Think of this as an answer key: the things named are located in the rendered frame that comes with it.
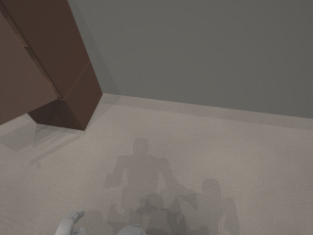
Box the left robot hand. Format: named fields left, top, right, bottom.
left=54, top=210, right=89, bottom=235

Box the cupboard door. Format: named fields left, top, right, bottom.
left=0, top=12, right=58, bottom=125

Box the robot left thigh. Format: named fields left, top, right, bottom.
left=116, top=225, right=148, bottom=235

